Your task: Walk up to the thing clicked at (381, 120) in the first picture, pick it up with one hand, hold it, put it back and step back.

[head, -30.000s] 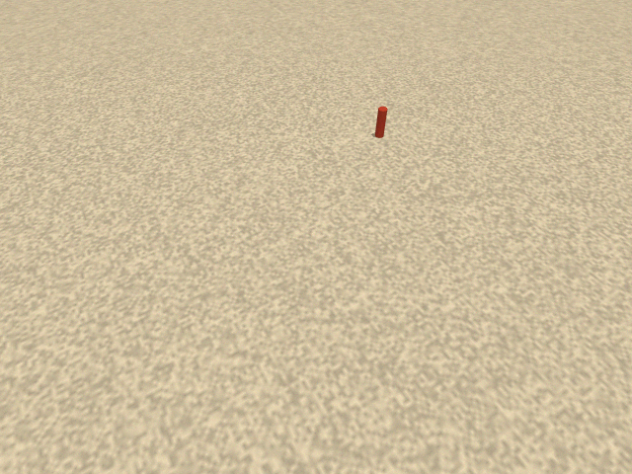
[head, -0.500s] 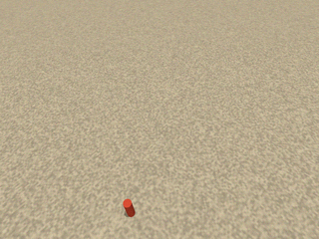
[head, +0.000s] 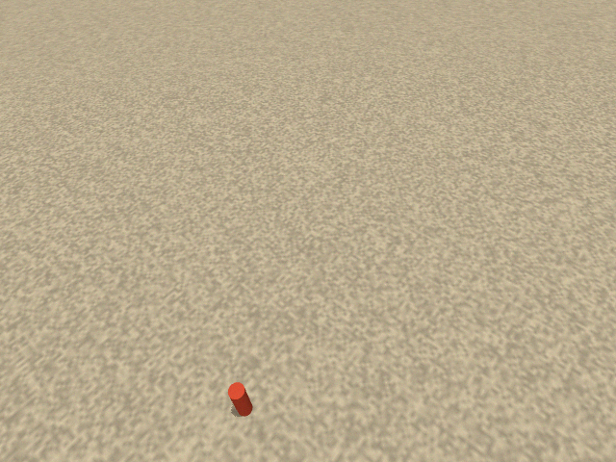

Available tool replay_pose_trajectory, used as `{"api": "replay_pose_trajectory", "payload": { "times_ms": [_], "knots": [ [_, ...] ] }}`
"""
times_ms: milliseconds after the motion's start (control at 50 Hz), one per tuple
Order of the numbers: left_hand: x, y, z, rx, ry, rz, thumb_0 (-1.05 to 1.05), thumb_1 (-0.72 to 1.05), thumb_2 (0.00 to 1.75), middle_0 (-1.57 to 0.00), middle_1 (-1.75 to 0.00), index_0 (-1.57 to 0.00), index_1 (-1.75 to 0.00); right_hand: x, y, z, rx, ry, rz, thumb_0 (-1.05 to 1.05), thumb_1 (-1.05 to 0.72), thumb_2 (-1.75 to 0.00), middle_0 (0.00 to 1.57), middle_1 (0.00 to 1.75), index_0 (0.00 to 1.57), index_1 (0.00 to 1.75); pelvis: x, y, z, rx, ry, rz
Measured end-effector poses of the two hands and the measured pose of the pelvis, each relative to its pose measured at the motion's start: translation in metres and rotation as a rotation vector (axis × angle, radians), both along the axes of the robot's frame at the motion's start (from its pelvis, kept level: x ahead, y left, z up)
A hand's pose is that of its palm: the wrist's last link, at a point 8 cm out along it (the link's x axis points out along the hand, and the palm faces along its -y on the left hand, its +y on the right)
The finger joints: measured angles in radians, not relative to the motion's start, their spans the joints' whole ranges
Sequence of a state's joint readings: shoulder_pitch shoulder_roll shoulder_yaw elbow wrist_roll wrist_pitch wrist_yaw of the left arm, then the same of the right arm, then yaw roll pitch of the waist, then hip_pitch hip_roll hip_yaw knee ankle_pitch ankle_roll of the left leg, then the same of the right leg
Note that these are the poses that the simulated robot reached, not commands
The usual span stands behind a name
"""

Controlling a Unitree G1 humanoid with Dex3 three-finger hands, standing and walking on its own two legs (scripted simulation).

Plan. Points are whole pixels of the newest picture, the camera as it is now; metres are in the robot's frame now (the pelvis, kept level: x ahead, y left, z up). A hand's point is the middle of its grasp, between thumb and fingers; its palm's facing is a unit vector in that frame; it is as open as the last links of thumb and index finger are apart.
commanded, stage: stand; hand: left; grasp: from the side
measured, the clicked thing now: (240, 400) +0.42 +0.22 -0.70
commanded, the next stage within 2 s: step back in 0.84 s
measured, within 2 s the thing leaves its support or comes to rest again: neither
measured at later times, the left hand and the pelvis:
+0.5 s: hand out of the picture +0.09 +0.24 -0.15, palm faces -0.01 -0.94 -0.34, open 7.4 cm; pelvis +0.02 +0.00 +0.00, yaw -1 degrees
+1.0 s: hand out of the picture +0.10 +0.26 -0.16, palm faces -0.01 -0.93 -0.37, open 7.4 cm; pelvis +0.00 +0.00 -0.01, yaw -1 degrees
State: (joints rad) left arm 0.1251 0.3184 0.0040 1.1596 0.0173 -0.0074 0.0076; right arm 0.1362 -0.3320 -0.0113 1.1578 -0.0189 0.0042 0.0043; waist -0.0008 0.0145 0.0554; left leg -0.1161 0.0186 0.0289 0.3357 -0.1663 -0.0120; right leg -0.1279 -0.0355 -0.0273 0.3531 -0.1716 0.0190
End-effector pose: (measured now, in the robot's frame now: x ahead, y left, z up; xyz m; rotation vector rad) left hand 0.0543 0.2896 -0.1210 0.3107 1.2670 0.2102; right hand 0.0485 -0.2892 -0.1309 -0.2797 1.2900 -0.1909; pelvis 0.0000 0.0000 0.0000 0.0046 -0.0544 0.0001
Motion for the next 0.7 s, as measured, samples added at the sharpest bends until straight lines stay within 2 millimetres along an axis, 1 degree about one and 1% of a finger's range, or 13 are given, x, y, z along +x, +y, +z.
{"api": "replay_pose_trajectory", "payload": {
  "times_ms": [200,340,500,700],
  "knots": [
    [0.021,-0.001,0.003,0.000,-0.024,-0.007,0.00,0.90,0.90,-0.21,-0.31,-0.21,-0.30,0.017,-0.001,0.002,0.000,-0.021,0.003,0.01,-0.91,-0.90,0.21,0.30,0.20,0.30,0.010,-0.002,0.001,0.000,0.005,-0.004],
    [0.031,-0.003,0.003,-0.002,-0.038,-0.011,0.00,0.90,0.90,-0.21,-0.30,-0.21,-0.30,0.027,-0.003,0.005,-0.007,-0.041,0.002,0.01,-0.91,-0.90,0.21,0.30,0.20,0.30,0.014,-0.002,0.001,-0.001,0.004,-0.009],
    [0.034,-0.003,0.003,-0.003,-0.034,-0.011,0.00,0.90,0.90,-0.21,-0.30,-0.21,-0.30,0.031,-0.006,0.006,-0.010,-0.044,0.001,0.00,-0.91,-0.90,0.21,0.30,0.20,0.30,0.017,-0.003,0.002,0.001,0.007,-0.013],
    [0.034,-0.003,0.003,0.000,-0.022,-0.013,0.00,0.90,0.90,-0.21,-0.30,-0.21,-0.30,0.029,-0.008,0.006,-0.009,-0.032,-0.004,0.01,-0.91,-0.90,0.21,0.30,0.20,0.30,0.019,-0.005,0.002,0.000,0.011,-0.015]
  ]
}}
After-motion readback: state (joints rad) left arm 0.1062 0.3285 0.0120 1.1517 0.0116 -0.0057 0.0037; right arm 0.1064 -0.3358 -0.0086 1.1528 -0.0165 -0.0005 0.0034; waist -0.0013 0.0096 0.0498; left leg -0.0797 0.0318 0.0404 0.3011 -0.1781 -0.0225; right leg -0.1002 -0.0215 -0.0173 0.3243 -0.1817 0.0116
